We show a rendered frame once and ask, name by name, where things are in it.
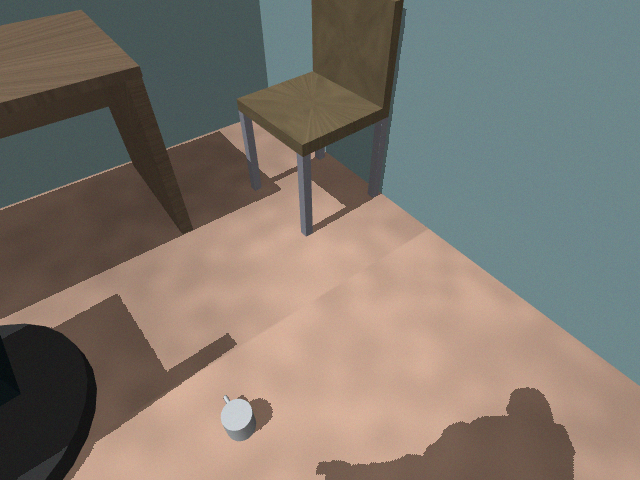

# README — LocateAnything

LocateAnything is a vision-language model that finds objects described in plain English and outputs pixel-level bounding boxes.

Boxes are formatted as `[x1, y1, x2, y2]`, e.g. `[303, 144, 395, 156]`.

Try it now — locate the desk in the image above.
[0, 10, 193, 234]

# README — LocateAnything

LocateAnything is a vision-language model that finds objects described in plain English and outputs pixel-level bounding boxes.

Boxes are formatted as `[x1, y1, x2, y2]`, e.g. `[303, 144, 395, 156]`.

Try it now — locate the mug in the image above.
[221, 395, 256, 441]

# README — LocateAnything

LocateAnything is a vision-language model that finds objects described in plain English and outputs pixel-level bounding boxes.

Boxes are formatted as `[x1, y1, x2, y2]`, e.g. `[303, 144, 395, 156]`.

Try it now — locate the chair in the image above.
[237, 0, 404, 237]

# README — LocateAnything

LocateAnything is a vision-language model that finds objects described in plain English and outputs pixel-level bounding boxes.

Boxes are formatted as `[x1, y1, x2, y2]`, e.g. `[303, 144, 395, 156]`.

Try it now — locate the office chair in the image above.
[0, 324, 97, 480]

